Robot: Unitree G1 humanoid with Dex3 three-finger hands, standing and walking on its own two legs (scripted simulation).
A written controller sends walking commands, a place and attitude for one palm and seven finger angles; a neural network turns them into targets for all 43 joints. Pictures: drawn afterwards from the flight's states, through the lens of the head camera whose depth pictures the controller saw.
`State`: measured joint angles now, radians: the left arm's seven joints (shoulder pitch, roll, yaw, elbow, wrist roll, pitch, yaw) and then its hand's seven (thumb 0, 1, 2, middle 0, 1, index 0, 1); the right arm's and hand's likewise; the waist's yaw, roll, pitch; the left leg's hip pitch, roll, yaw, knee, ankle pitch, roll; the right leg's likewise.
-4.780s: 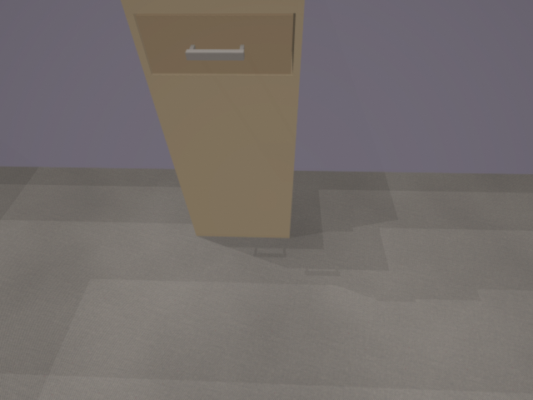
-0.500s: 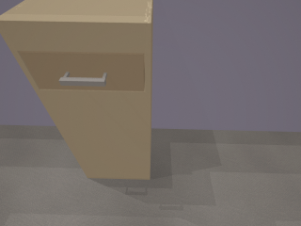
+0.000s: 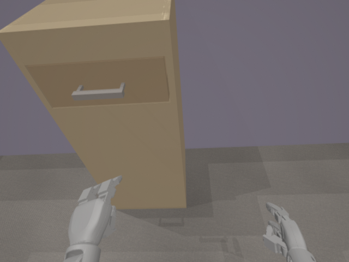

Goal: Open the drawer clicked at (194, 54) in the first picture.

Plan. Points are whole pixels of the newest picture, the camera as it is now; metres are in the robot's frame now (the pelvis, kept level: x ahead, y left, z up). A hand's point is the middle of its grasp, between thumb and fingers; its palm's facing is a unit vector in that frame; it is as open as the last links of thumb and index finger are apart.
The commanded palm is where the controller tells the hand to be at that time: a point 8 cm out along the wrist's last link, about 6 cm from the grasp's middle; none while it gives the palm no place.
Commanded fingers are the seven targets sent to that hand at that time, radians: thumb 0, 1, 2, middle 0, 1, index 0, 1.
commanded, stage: raise the hand with hooked fingers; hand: left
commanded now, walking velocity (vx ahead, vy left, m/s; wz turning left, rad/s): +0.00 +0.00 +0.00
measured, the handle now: (100, 90) +0.54 +0.26 +0.13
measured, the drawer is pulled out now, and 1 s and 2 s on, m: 0.00 0.00 0.00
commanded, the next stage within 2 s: move the hooked fingers above the handle in 1.66 s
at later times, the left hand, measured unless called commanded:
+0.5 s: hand (76, 195) +0.24 +0.23 +0.08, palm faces +0.09 -0.13 -0.99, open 11.0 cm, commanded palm +0.20 +0.24 +0.15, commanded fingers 0.00 -0.10 0.47 -0.27 -0.94 -0.27 -0.94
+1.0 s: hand (29, 139) +0.28 +0.28 +0.21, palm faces +0.23 -0.04 -0.97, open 13.6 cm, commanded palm +0.24 +0.28 +0.26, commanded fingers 0.00 -0.50 0.30 -0.30 -1.20 -0.30 -1.20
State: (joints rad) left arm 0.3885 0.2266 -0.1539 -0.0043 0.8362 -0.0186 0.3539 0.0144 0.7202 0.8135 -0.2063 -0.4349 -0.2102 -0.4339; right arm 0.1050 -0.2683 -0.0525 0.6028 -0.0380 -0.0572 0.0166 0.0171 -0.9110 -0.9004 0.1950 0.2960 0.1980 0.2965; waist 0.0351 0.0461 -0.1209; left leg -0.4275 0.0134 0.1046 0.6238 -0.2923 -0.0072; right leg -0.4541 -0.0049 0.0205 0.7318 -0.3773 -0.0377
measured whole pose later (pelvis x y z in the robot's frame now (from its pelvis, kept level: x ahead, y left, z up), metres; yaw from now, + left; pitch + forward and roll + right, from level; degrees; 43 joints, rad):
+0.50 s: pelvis +0.00 +0.01 +0.01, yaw +2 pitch +0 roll +1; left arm 0.25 0.39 -0.13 -0.20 0.98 0.12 0.17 0.00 0.11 0.57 -0.27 -0.81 -0.28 -0.81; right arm 0.11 -0.19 0.05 0.59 -0.03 0.14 0.03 0.02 -0.90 -0.90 0.20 0.30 0.20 0.30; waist 0.07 0.07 -0.04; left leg -0.29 0.01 0.07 0.56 -0.28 0.01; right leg -0.27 0.00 -0.01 0.61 -0.34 -0.02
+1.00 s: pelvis -0.01 +0.03 +0.02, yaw +4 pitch -3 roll +0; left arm -0.15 0.57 -0.02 -0.17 0.83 0.13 -0.07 0.00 -0.43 0.33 -0.32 -1.16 -0.32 -1.16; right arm 0.03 -0.25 0.02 0.63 0.02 0.12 0.00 0.02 -0.91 -0.90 0.20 0.30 0.20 0.30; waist 0.10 0.11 0.01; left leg -0.16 -0.02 0.04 0.40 -0.18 0.03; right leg -0.12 -0.03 -0.04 0.42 -0.24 0.00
